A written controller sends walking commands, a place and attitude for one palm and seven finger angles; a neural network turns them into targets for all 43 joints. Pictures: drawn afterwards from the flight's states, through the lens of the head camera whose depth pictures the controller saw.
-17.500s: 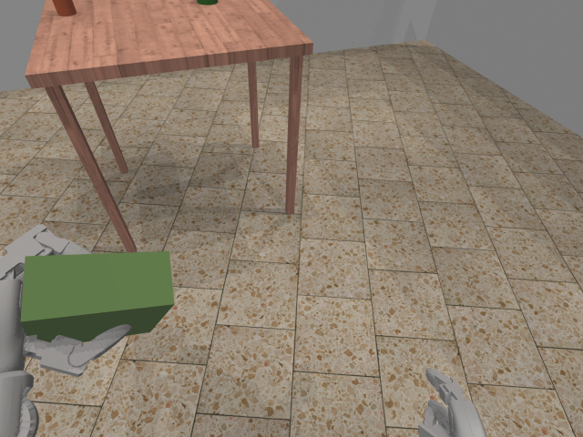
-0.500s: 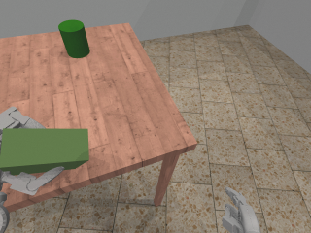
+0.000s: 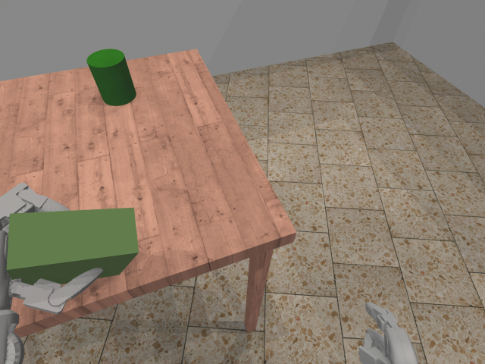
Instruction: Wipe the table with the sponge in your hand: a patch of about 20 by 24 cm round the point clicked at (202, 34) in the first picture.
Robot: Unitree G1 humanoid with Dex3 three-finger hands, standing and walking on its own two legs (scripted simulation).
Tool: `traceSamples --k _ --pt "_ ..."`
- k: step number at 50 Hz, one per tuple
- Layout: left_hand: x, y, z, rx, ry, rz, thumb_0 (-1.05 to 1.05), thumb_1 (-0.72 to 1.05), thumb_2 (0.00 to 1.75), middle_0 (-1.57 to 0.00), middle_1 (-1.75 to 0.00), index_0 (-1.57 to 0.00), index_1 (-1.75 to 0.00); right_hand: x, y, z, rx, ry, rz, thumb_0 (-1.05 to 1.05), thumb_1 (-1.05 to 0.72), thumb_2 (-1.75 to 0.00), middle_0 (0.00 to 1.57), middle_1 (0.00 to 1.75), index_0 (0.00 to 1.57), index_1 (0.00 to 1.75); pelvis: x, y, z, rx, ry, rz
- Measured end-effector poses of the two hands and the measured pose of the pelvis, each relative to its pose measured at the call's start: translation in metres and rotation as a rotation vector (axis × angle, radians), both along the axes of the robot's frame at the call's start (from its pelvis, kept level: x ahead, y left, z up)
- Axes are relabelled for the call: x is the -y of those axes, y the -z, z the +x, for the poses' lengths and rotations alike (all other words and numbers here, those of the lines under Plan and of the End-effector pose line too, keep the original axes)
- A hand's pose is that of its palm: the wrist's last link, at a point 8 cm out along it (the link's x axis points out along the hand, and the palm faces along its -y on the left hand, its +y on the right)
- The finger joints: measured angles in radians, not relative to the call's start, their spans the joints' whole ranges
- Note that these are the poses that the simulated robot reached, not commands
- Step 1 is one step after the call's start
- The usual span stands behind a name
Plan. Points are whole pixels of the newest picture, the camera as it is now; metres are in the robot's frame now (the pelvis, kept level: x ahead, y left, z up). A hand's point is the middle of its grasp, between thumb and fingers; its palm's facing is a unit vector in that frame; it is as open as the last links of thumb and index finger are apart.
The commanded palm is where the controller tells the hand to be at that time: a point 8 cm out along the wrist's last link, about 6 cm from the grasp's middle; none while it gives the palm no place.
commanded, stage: come to a stop and stand still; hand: left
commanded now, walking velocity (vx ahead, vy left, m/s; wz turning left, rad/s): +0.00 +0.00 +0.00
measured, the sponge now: (92, 248) +0.23 +0.21 +0.13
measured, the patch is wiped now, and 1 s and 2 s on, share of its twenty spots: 0.00 0.00 0.00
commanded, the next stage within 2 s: look again from close up in 0.80 s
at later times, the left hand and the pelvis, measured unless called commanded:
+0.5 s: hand out of the picture +0.20 +0.37 +0.16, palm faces +0.47 -0.83 -0.31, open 9.8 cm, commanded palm +0.14 +0.38 +0.17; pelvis -0.02 +0.10 -0.01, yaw +1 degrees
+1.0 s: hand out of the picture +0.19 +0.35 +0.16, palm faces +0.41 -0.83 -0.38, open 9.8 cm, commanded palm +0.14 +0.38 +0.17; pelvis -0.02 +0.10 +0.00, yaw +1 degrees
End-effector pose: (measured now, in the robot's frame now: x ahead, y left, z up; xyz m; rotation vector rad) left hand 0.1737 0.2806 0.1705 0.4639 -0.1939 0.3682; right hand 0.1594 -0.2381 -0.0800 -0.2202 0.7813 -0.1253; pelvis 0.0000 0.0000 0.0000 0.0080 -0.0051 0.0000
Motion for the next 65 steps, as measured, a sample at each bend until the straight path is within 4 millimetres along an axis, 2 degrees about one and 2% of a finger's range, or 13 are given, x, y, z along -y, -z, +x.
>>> traceSamples --k 2,5,8,14,17,25,28,32,38,44,49,58,65 --pt "-0.008 -0.008 0.005 0.014 0.019 0.064 -0.01 -0.47 1.01 -0.77 -1.35 -0.78 -1.34 -0.007 0.001 0.002 0.008 -0.011 -0.010 0.01 -0.91 -0.90 0.20 0.30 0.20 0.30 -0.006 0.001 0.000 0.000 -0.006 -0.012" --pt "-0.044 -0.031 0.019 0.124 0.011 0.186 -0.01 -0.47 1.01 -0.77 -1.35 -0.78 -1.34 -0.024 0.001 0.003 0.010 -0.061 -0.014 0.01 -0.91 -0.90 0.20 0.30 0.20 0.29 -0.014 0.002 -0.005 -0.016 -0.008 -0.015" --pt "-0.066 -0.029 0.022 0.133 -0.028 0.142 -0.01 -0.47 1.01 -0.77 -1.35 -0.78 -1.34 -0.040 -0.001 0.004 0.057 -0.059 0.019 0.01 -0.91 -0.90 0.20 0.30 0.20 0.30 -0.031 0.003 -0.009 -0.014 0.009 -0.015" --pt "-0.057 0.008 0.001 0.011 0.097 0.005 -0.01 -0.47 1.02 -0.77 -1.35 -0.78 -1.34 -0.073 -0.007 -0.003 0.110 -0.029 0.034 0.01 -0.91 -0.90 0.20 0.30 0.20 0.30 -0.066 0.005 -0.010 0.004 0.016 -0.018" --pt "-0.069 0.022 -0.011 -0.010 0.114 -0.031 -0.01 -0.47 1.02 -0.77 -1.35 -0.78 -1.34 -0.090 -0.012 -0.008 0.102 -0.039 0.007 0.01 -0.91 -0.90 0.21 0.30 0.20 0.30 -0.076 0.005 -0.012 0.015 0.010 -0.018" --pt "-0.124 0.000 -0.019 0.192 -0.011 -0.013 -0.01 -0.47 1.02 -0.77 -1.35 -0.78 -1.34 -0.128 -0.022 -0.006 0.120 -0.125 -0.023 0.01 -0.91 -0.90 0.21 0.30 0.20 0.30 -0.096 0.007 -0.021 0.040 -0.012 -0.028" --pt "-0.127 -0.006 -0.018 0.235 -0.006 -0.024 -0.01 -0.47 1.02 -0.77 -1.35 -0.78 -1.34 -0.138 -0.023 -0.005 0.134 -0.137 -0.008 0.01 -0.91 -0.90 0.21 0.30 0.20 0.30 -0.104 0.007 -0.022 0.040 -0.006 -0.032" --pt "-0.120 -0.002 -0.015 0.206 0.046 -0.034 -0.01 -0.47 1.02 -0.77 -1.35 -0.78 -1.34 -0.146 -0.022 -0.005 0.137 -0.130 0.007 0.01 -0.90 -0.90 0.21 0.30 0.20 0.30 -0.112 0.006 -0.021 0.038 -0.003 -0.031" --pt "-0.123 0.012 -0.013 0.088 0.062 -0.008 -0.01 -0.47 1.02 -0.77 -1.35 -0.78 -1.34 -0.146 -0.017 -0.012 0.095 -0.100 0.011 0.01 -0.90 -0.90 0.21 0.30 0.20 0.30 -0.114 0.005 -0.021 0.038 -0.002 -0.030" --pt "-0.124 0.002 -0.018 0.099 0.036 0.031 -0.01 -0.47 1.02 -0.78 -1.35 -0.78 -1.34 -0.137 -0.010 -0.017 0.046 -0.105 -0.002 0.01 -0.91 -0.90 0.21 0.30 0.20 0.30 -0.109 0.004 -0.021 0.042 -0.013 -0.027" --pt "-0.111 -0.006 -0.021 0.123 0.035 0.035 -0.01 -0.47 1.02 -0.78 -1.35 -0.78 -1.34 -0.125 -0.008 -0.013 0.044 -0.103 0.004 0.01 -0.91 -0.90 0.21 0.30 0.20 0.30 -0.101 0.004 -0.019 0.044 -0.018 -0.028" --pt "-0.088 0.007 -0.017 0.058 0.004 0.002 -0.01 -0.47 1.02 -0.78 -1.35 -0.78 -1.34 -0.100 -0.012 -0.002 0.079 -0.089 0.012 0.01 -0.91 -0.90 0.21 0.30 0.20 0.30 -0.076 0.003 -0.014 0.037 -0.027 -0.030" --pt "-0.069 0.004 -0.015 0.077 0.013 -0.019 -0.01 -0.47 1.02 -0.78 -1.35 -0.78 -1.34 -0.077 -0.017 0.007 0.099 -0.088 -0.017 0.01 -0.91 -0.90 0.21 0.30 0.20 0.30 -0.060 0.002 -0.009 0.030 -0.028 -0.032"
